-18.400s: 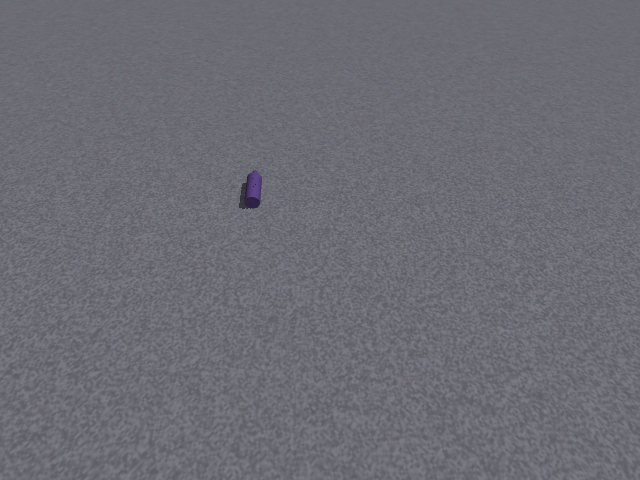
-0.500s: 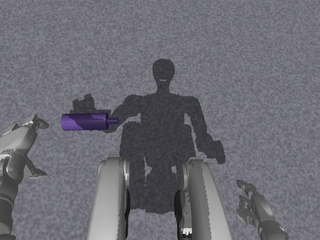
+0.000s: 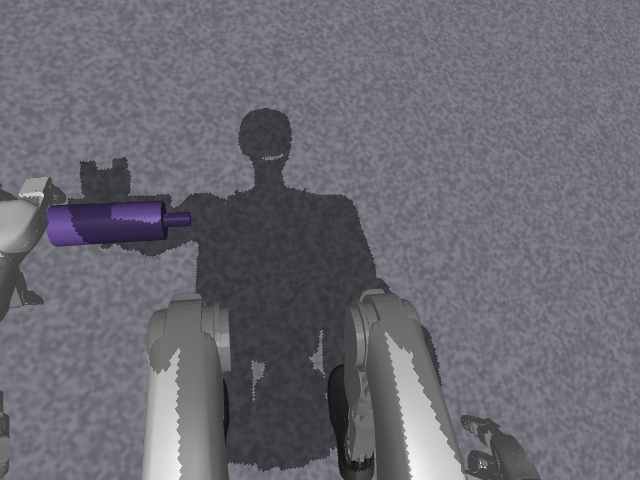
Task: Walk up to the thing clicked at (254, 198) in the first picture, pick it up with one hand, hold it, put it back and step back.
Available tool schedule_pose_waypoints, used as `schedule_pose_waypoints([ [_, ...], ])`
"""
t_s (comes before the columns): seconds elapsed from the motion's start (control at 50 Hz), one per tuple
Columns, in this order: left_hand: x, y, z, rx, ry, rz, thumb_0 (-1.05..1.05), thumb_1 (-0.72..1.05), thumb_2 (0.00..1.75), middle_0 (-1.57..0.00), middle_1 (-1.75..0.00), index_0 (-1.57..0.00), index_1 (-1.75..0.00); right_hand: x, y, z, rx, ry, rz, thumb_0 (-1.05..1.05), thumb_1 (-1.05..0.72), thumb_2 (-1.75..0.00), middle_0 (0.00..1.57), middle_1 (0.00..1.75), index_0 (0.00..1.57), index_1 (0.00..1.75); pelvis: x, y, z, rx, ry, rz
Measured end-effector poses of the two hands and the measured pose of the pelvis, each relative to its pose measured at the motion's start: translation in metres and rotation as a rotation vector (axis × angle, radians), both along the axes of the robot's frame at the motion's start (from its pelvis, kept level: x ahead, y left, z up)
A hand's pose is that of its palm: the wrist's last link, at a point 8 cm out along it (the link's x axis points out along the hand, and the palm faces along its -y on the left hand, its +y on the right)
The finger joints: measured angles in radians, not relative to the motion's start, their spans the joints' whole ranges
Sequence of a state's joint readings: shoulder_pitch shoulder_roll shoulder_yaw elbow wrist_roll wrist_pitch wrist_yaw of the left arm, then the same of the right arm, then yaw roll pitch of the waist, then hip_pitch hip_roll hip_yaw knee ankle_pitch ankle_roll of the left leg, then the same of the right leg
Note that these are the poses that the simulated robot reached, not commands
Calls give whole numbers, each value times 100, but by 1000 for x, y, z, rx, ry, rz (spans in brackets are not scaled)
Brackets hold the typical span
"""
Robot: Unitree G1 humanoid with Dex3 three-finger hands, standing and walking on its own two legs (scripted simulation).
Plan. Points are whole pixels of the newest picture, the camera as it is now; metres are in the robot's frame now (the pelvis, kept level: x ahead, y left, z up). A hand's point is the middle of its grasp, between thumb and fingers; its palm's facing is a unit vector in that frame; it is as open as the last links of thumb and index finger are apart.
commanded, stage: rise first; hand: left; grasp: from above
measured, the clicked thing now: (125, 222) +0.49 +0.31 -0.33
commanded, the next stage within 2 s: none
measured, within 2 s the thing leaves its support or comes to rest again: neither
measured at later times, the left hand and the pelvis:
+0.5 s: hand (49, 239) +0.41 +0.36 -0.19, palm faces -0.44 -0.09 -0.89, open 14.1 cm; pelvis +0.01 +0.00 -0.03, yaw -2 degrees
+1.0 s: hand (59, 238) +0.42 +0.36 -0.21, palm faces -0.44 -0.11 -0.89, open 14.2 cm; pelvis +0.01 +0.00 -0.04, yaw -3 degrees
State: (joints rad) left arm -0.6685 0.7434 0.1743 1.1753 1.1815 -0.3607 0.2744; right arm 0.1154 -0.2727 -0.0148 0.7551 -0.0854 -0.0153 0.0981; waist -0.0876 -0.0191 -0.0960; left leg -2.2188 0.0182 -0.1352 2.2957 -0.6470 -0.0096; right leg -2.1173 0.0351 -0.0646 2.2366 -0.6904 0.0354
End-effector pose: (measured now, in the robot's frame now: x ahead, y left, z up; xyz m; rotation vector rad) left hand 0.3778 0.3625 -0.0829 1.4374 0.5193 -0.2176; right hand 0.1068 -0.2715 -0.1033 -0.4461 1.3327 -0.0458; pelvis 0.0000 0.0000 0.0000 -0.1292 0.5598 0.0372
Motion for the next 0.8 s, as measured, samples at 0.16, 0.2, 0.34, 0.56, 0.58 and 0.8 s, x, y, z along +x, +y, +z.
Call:
schedule_pose_waypoints([
  [0.16, 14, 1, -19, 38, -5, -41, 0, -52, 102, -8, -97, -8, -97, 5, 2, -11, -11, 11, 27, 0, -89, -90, 21, 29, 21, 30, 2, 1, -14, -9, -1, -4],
  [0.2, 17, 1, -24, 42, -6, -43, 0, -52, 101, -8, -98, -8, -97, 6, 3, -14, -10, 17, 31, 0, -89, -90, 21, 29, 21, 30, 3, 1, -17, -10, 1, -6],
  [0.34, 28, 0, -38, 44, -12, -25, 0, -52, 100, -8, -100, -8, -99, 4, 5, -22, -3, 39, 36, 0, -90, -90, 21, 30, 21, 30, 8, 1, -24, -10, 7, -12],
  [0.56, 40, -4, -50, 42, -2, -5, 0, -52, 99, -8, -103, -8, -101, -6, 0, -29, 0, 83, 30, 0, -90, -90, 21, 30, 21, 30, 11, -1, -31, -11, 9, -22],
  [0.58, 41, -4, -51, 39, 0, -3, 0, -52, 99, -8, -103, -8, -101, -8, 0, -29, -1, 87, 29, 0, -90, -90, 21, 30, 21, 30, 11, -1, -31, -11, 8, -23],
  [0.8, 44, -4, -61, 20, -3, -11, 0, -52, 100, -7, -103, -8, -102, -16, -3, -30, -22, 117, 33, 0, -90, -90, 21, 29, 20, 30, 12, -1, -38, -21, 1, -30],
])
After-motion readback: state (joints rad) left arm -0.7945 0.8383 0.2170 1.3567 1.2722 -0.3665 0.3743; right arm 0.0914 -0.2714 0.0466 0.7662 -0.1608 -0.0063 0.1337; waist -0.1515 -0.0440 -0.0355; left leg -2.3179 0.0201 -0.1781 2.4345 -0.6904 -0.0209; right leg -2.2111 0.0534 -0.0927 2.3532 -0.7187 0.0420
